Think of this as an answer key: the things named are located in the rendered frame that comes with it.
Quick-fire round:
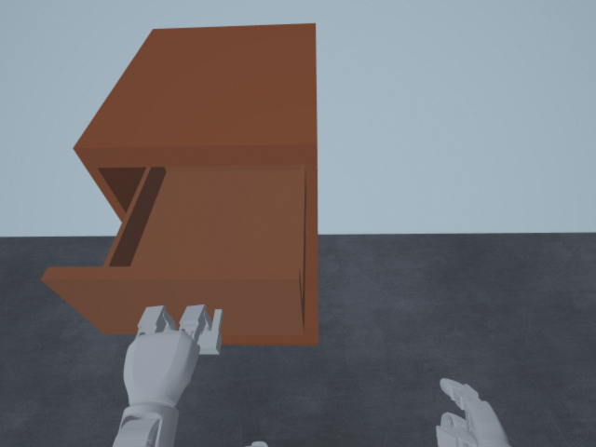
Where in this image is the left robot hand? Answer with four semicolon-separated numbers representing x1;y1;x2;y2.
124;305;212;407

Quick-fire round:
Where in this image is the drawer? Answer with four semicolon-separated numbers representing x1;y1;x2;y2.
41;165;306;335

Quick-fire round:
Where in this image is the handle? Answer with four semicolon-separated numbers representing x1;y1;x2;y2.
164;309;224;355

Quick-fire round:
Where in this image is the right robot hand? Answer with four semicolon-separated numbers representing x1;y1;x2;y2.
436;378;509;447

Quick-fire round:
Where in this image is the left robot forearm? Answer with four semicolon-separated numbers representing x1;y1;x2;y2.
113;401;179;447

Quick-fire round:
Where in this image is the cabinet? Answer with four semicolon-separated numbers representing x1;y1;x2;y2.
73;23;318;345

